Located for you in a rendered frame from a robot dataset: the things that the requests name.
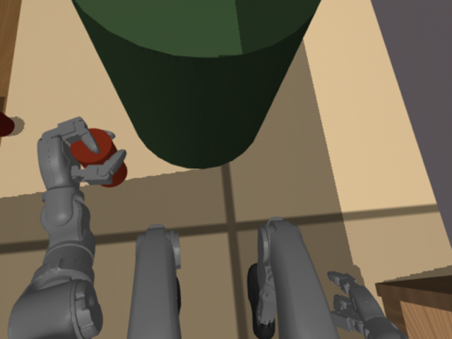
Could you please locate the bookshelf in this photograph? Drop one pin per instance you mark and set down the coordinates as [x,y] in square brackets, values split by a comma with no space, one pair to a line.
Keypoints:
[420,308]

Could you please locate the left robot hand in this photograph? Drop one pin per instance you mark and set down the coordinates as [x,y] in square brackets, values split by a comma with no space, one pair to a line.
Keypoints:
[58,167]

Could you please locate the right robot hand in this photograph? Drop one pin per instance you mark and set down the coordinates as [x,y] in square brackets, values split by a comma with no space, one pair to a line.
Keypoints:
[351,313]

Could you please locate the left robot arm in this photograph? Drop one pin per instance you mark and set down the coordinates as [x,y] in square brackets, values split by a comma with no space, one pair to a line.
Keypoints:
[61,302]

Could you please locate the right robot foot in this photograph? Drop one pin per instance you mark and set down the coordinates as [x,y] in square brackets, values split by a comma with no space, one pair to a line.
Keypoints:
[261,331]

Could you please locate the right robot arm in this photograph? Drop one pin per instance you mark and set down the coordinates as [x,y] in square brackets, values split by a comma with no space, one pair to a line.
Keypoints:
[382,328]

